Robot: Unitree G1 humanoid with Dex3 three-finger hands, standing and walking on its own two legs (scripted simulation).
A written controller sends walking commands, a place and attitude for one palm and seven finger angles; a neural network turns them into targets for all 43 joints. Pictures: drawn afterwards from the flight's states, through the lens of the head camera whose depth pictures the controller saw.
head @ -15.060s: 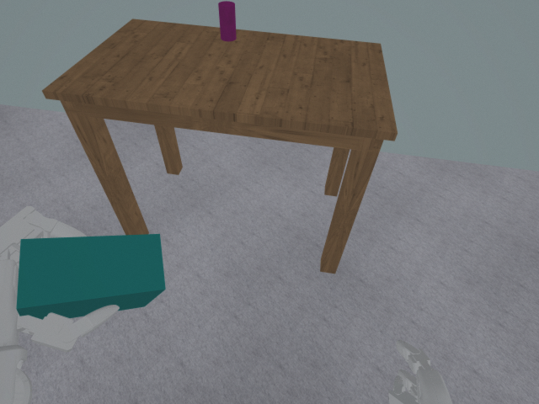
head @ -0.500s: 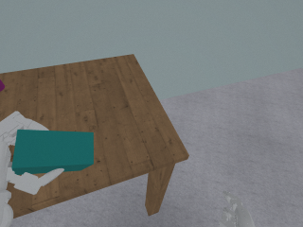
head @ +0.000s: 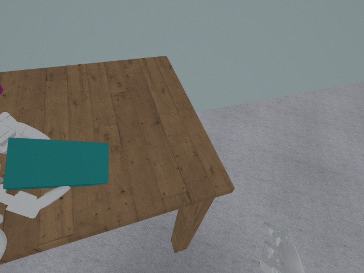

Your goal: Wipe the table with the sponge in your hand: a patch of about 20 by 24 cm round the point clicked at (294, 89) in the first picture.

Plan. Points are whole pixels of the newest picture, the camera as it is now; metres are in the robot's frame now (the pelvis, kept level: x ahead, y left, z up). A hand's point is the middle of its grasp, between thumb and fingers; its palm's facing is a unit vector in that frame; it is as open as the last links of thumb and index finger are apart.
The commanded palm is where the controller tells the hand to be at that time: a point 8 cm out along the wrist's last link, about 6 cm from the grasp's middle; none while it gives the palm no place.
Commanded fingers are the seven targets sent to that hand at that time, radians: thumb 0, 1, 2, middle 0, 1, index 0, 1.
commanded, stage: come to a stop and stand still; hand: left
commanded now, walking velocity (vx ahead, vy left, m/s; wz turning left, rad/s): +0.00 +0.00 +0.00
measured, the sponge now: (72, 166) +0.25 +0.22 +0.14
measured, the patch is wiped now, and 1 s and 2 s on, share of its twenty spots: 0.00 0.00 0.00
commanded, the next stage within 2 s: look again from close up in 0.24 s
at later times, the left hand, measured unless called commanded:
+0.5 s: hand (31, 181) +0.20 +0.25 +0.16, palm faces +0.38 -0.85 -0.36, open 10.2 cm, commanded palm +0.15 +0.29 +0.18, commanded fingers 0.00 0.10 1.30 -1.20 -1.60 -1.20 -1.60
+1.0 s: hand (47, 177) +0.21 +0.24 +0.16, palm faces +0.33 -0.86 -0.39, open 10.3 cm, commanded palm +0.15 +0.28 +0.18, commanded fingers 0.00 0.10 1.30 -1.20 -1.60 -1.20 -1.60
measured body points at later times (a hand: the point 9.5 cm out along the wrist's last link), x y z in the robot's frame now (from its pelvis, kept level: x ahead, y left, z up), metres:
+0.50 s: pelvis -0.01 +0.01 +0.00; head +0.00 +0.04 +0.45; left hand +0.18 +0.30 +0.18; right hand +0.17 -0.21 -0.07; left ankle +0.00 +0.07 -0.74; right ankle +0.00 -0.13 -0.74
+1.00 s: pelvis -0.01 +0.00 +0.00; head +0.01 +0.01 +0.45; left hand +0.19 +0.28 +0.18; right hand +0.16 -0.22 -0.07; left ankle +0.00 +0.07 -0.74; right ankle +0.00 -0.13 -0.74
